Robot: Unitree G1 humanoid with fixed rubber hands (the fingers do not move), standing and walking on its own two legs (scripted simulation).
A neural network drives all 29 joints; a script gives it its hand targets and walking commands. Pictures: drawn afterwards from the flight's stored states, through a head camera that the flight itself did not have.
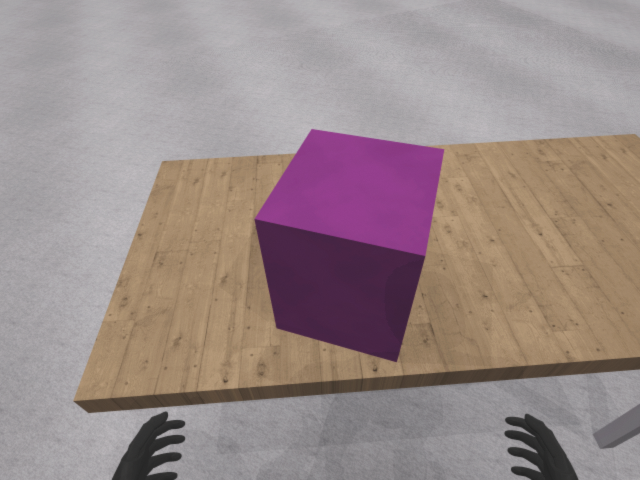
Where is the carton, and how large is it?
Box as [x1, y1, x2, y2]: [254, 129, 443, 361]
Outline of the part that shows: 311,129 254,219 276,327 396,361 425,255 443,149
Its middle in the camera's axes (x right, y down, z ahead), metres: +0.05 +0.01 +0.59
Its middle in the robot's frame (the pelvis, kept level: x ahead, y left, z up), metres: +0.45 -0.03 +0.04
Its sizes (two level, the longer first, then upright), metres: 0.210 0.200 0.250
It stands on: a table, 0.69 m high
